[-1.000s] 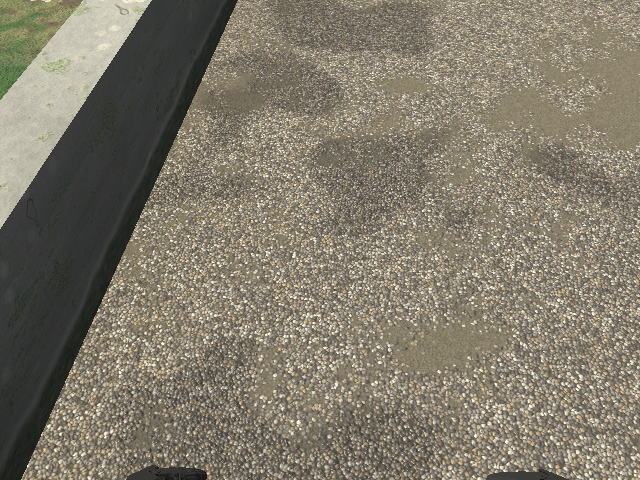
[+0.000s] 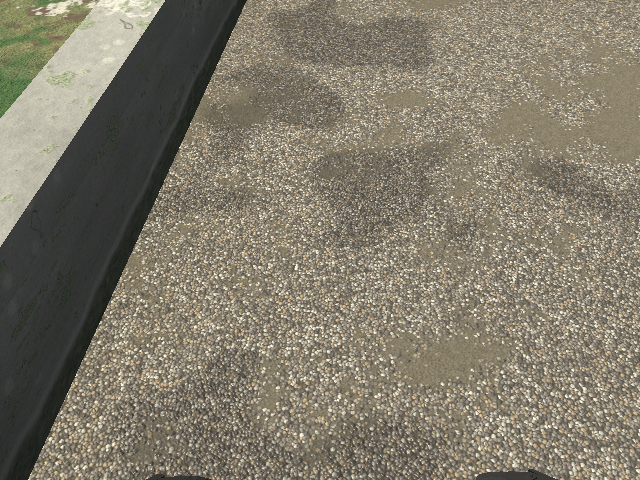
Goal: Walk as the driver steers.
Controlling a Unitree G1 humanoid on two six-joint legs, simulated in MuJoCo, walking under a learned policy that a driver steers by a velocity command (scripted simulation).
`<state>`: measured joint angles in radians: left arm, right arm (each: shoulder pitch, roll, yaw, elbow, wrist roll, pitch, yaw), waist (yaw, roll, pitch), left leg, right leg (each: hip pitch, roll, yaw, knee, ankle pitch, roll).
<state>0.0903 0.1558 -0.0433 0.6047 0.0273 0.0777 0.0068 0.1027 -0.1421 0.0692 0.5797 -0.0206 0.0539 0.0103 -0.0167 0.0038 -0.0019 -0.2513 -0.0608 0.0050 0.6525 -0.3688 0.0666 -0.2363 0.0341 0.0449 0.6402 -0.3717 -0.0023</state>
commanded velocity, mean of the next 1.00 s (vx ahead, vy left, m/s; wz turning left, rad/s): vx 0.46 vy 0.00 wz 0.00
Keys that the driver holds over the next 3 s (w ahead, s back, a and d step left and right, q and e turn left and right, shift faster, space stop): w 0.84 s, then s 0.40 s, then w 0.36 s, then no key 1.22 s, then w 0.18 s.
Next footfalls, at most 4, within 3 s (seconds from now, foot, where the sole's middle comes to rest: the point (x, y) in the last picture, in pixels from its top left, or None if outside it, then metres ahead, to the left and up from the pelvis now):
none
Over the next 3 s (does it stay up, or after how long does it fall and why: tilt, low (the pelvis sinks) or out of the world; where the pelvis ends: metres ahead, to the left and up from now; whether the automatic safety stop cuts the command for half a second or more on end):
stays up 0.00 -0.03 0.02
